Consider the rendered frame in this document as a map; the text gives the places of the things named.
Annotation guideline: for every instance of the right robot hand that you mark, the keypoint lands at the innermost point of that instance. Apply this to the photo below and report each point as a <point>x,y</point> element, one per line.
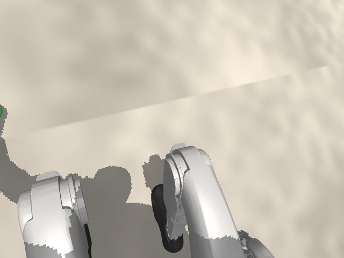
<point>255,248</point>

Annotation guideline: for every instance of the right robot foot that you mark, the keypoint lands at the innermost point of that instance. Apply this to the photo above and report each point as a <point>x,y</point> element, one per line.
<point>160,213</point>

